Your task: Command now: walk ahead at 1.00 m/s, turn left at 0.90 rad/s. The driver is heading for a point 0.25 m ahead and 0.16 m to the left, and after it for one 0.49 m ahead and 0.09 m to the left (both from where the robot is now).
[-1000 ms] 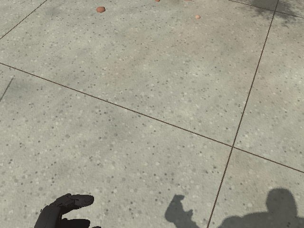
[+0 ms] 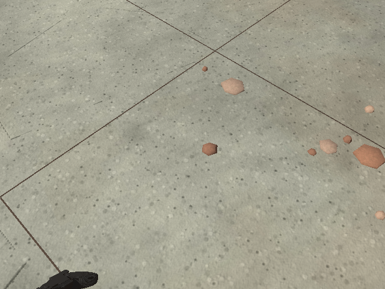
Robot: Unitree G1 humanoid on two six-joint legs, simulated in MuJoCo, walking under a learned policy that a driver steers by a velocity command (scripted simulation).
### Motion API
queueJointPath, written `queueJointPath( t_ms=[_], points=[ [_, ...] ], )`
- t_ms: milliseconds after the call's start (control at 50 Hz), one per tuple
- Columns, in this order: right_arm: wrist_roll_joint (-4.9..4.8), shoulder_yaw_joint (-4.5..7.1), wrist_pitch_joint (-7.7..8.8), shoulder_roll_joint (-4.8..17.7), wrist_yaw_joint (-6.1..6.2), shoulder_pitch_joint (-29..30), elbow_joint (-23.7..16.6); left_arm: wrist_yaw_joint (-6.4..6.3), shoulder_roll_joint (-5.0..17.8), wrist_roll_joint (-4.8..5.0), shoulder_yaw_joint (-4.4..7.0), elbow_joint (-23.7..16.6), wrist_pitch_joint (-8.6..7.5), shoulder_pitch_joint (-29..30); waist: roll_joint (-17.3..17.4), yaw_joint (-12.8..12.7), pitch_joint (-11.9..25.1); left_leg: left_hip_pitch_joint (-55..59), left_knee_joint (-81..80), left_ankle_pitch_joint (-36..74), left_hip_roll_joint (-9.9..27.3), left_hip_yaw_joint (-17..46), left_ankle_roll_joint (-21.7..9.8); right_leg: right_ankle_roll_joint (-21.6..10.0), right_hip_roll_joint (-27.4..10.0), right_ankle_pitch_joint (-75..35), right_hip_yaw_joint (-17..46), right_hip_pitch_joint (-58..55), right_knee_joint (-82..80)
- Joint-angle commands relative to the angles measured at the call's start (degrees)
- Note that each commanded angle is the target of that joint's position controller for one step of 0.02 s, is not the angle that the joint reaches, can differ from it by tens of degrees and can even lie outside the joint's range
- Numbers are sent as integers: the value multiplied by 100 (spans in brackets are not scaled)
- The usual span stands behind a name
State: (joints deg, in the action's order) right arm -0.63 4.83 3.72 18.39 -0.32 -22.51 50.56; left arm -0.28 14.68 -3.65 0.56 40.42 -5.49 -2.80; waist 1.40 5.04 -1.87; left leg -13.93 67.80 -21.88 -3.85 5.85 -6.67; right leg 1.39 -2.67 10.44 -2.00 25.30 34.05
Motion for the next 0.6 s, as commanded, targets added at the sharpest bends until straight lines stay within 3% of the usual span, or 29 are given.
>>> queueJointPath(
  t_ms=[20,40,80,100,140,180,200,220,240,260,280,300,320,340,360,380,400,420,460,480,540,600],
  points=[
    [171,-30,-29,217,-121,668,-719,-36,655,5,316,195,19,-1425,-476,-873,526,-2900,855,637,766,-128,1,-693,-1680,1051,2147,-2811,-1930],
    [225,-57,-123,64,-195,688,-819,-29,519,38,274,368,-20,-1558,-725,-721,374,-2838,806,632,860,-153,44,-644,-1586,550,1683,-2522,-1960],
    [238,-138,-279,-189,-284,1034,-1083,47,300,203,228,629,-119,-1759,-740,-584,156,-3093,743,726,1033,-249,58,-501,-1473,-269,924,-2342,-2104],
    [245,-162,-325,-202,-308,1244,-1244,68,296,235,223,660,-164,-1700,-711,-499,-38,-3208,607,826,1034,-370,109,-496,-1498,-1453,541,-2219,-2110],
    [277,-221,-319,-207,-337,1618,-1542,65,361,278,232,641,-230,-1386,-686,-295,-296,-2986,-290,1343,910,-664,177,-424,-1251,-3130,-358,-1809,-2167],
    [262,-296,-273,-242,-423,1718,-1666,50,557,310,259,573,-284,-1066,-632,-119,-421,-2025,-1909,2200,761,-1014,187,-319,-995,-3645,-1082,-1262,-2132],
    [271,-287,-262,-171,-470,1760,-1605,26,655,343,291,591,-289,-1104,-492,-148,-421,-1563,-2439,2583,467,-1433,174,-270,-864,-3889,-1303,-1274,-2007],
    [-264,-111,-111,108,-395,1377,-1502,-149,1492,524,534,241,-187,-672,-785,-87,-123,-1164,-2543,2627,295,-1325,292,-253,-664,-4592,-1245,-1540,-1626],
    [-290,-40,-65,347,-389,1227,-1496,-255,1679,557,602,143,-126,-638,-802,77,210,-749,-2766,2564,129,-1364,237,-207,-797,-5229,-1142,-1770,-1233],
    [-207,70,-88,577,-388,930,-1471,-322,1762,594,649,84,-69,-670,-837,250,449,-231,-2891,2486,-16,-1395,117,-199,-922,-5797,-1081,-1842,-642],
    [-138,236,-153,865,-364,280,-1349,-338,1718,628,664,33,-6,-709,-796,536,824,622,-3035,2596,-107,-1268,-99,-179,-977,-5773,-978,-1739,390],
    [-121,405,-237,1128,-270,-441,-1148,-297,1434,644,606,-10,5,-774,-401,779,1114,1896,-3399,3161,-56,-905,-335,8,-737,-4063,-902,-1037,1881],
    [-151,400,-286,1257,-121,-243,-1147,-190,650,474,402,28,-6,-1113,804,387,722,2503,-3726,4351,490,-51,-629,254,91,1859,-798,185,3838],
    [244,320,-189,1596,-111,460,-1690,-123,434,311,262,-197,-86,-2110,1659,-482,1601,3434,-3324,6895,1807,2435,-1805,375,646,3122,66,1428,5836],
    [331,298,-175,1348,-161,675,-1993,-49,1103,422,307,-321,-151,-2125,900,-176,2877,3821,-4160,5310,2504,3320,-2247,245,466,2528,1068,1737,6154],
    [192,255,-157,1174,-186,1018,-2123,-62,1369,498,357,-397,-155,-1589,-9,-204,2376,3001,-4504,4203,2240,3127,-2021,150,286,2006,1031,1691,5649],
    [9,188,-124,941,-180,1318,-2111,-137,1338,452,384,-376,-78,-1394,-677,-456,1667,2013,-4641,3660,1949,2704,-1677,187,45,1679,926,1643,5199],
    [-26,120,-96,803,-163,1445,-2101,-204,1317,407,394,-308,34,-1433,-814,-634,1299,1165,-4685,3980,1872,2437,-1547,257,-109,1541,928,1374,4940],
    [70,93,-94,743,-121,1513,-1957,-253,1288,391,428,-297,243,-1500,-518,-824,900,-120,-4712,4656,1571,1675,-1360,316,-310,1552,814,738,4345],
    [76,78,-88,701,-84,1426,-1848,-272,1122,356,396,-324,269,-1435,-387,-809,862,-413,-4672,5049,1420,1377,-1301,339,-313,1514,709,628,4044],
    [85,61,-158,687,63,1270,-1663,-315,720,296,295,-389,298,-1207,-146,-700,1182,-244,-4465,5617,1143,821,-1142,450,-173,859,549,738,3256],
    [52,2,-335,519,144,1414,-1632,-282,554,320,242,-443,349,-874,111,-610,1301,-155,-4377,4783,909,529,-850,500,-125,91,479,528,2238]
  ],
)
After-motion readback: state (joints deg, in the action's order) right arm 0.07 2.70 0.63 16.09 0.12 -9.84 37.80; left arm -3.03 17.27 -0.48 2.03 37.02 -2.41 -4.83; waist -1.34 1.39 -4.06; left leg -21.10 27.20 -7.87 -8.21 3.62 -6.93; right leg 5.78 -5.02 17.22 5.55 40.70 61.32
